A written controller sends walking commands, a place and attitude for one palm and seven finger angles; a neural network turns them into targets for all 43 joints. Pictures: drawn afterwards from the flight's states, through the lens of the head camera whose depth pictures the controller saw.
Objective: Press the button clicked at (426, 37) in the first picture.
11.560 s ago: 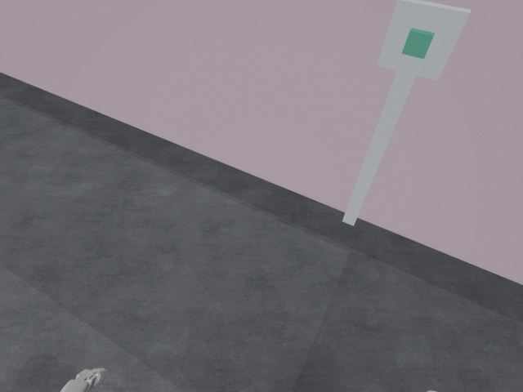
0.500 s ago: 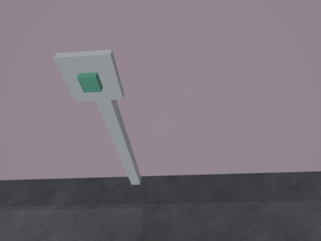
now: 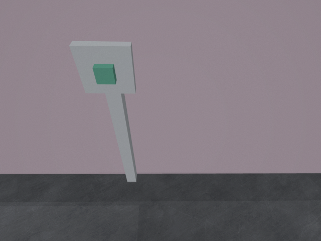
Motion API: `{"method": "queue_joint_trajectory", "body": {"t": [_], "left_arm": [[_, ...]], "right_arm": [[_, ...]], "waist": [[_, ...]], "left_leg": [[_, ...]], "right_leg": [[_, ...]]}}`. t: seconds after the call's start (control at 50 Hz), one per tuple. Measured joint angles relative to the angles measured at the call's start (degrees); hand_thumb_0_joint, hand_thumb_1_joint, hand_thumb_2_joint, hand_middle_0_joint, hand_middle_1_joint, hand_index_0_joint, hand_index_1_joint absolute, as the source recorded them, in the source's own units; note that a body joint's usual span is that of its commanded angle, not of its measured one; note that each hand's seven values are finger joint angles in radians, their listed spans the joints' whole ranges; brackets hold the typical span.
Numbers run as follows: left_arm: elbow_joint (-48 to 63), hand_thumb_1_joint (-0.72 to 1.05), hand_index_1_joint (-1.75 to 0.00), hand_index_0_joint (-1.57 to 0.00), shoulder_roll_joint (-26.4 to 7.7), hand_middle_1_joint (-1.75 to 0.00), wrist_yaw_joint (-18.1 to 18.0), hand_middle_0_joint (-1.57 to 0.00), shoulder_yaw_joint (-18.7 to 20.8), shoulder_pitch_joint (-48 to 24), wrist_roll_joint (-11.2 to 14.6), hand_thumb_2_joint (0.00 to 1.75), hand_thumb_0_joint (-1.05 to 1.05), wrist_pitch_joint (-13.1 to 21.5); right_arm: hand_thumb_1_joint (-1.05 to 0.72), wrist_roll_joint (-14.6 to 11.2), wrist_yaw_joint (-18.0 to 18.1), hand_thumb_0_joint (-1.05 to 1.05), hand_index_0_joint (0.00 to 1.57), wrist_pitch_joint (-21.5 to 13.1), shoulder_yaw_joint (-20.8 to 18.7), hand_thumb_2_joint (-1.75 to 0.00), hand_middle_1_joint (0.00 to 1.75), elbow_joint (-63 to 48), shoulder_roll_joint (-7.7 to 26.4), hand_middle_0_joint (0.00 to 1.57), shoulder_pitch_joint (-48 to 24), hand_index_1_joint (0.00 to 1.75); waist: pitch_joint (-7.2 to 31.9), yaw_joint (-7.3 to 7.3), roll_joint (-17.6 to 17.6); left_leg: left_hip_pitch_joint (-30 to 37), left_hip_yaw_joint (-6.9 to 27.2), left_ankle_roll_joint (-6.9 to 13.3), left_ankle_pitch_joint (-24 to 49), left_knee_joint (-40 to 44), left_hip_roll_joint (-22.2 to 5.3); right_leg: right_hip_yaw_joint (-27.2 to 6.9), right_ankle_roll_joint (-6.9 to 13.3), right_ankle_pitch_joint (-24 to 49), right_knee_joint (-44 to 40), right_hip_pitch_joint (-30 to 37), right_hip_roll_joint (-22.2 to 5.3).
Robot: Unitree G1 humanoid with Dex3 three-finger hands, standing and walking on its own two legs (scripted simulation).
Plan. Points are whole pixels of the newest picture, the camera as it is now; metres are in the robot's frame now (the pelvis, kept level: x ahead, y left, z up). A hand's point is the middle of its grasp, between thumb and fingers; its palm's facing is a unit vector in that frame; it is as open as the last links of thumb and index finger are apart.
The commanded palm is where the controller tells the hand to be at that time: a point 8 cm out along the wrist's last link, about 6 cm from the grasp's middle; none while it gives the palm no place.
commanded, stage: come to a stop and stand still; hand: left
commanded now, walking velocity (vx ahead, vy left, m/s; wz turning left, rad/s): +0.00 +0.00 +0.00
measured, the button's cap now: (105, 73) +0.57 +0.23 +0.11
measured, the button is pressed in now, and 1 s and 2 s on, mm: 0 0 0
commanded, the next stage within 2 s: look again from close up in 0.12 s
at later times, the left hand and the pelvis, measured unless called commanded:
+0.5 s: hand out of the picture +0.01 +0.18 -0.18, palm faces +0.04 -0.98 -0.22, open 7.4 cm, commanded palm none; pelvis +0.00 +0.00 -0.01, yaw +1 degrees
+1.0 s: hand out of the picture +0.00 +0.15 -0.18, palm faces +0.07 -0.98 -0.18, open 7.4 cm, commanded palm none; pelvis +0.01 -0.02 -0.01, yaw +2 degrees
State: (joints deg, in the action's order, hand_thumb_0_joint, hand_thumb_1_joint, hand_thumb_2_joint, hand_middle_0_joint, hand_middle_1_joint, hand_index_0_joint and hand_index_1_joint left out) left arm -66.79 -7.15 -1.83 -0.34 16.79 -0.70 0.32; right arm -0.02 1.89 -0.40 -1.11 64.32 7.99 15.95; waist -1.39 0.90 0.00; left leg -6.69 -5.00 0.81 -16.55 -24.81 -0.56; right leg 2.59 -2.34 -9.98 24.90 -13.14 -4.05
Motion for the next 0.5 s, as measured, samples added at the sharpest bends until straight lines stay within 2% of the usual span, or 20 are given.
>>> {"method": "queue_joint_trajectory", "body": {"t": [0.22, 0.34, 0.5], "left_arm": [[-0.1, 0.91, -0.30, -0.20, -0.8, -0.30, -0.5, -0.20, 0.1, -1.4, 0.2, 0.90, 0.01, 0.1], [1.3, 0.91, -0.30, -0.20, -1.1, -0.30, -1.0, -0.20, -0.5, -1.7, -0.1, 0.90, 0.00, 1.0], [2.9, 0.91, -0.30, -0.20, -1.5, -0.30, -0.4, -0.20, -0.4, -0.8, -0.1, 0.90, 0.00, 0.4]], "right_arm": [[-0.92, 0.0, -0.1, 0.01, 0.20, -0.4, 0.6, -0.90, 0.30, 2.1, -1.9, 0.20, 2.8, 0.30], [-0.91, 0.3, -0.5, 0.01, 0.20, -1.0, 1.0, -0.90, 0.30, -1.8, -0.8, 0.20, 3.0, 0.30], [-0.92, 0.7, -0.5, 0.01, 0.20, -0.3, 0.9, -0.90, 0.30, -3.3, 0.4, 0.20, 2.6, 0.30]], "waist": [[-0.5, -0.88, -0.4], [-1.3, -2.02, 0.7], [1.3, -1.31, 1.4]], "left_leg": [[1.3, -0.1, 0.0, 0.3, 1.6, 0.0], [-2.9, 0.6, 0.3, -2.0, -4.3, 0.2], [-2.3, 1.1, 0.4, -2.7, -4.9, 0.4]], "right_leg": [[0.0, -0.1, 0.2, -1.3, 1.1, 0.1], [0.5, -0.1, -1.9, 3.6, -2.3, -0.5], [0.8, 0.0, -3.0, 4.9, -1.8, -0.8]]}}
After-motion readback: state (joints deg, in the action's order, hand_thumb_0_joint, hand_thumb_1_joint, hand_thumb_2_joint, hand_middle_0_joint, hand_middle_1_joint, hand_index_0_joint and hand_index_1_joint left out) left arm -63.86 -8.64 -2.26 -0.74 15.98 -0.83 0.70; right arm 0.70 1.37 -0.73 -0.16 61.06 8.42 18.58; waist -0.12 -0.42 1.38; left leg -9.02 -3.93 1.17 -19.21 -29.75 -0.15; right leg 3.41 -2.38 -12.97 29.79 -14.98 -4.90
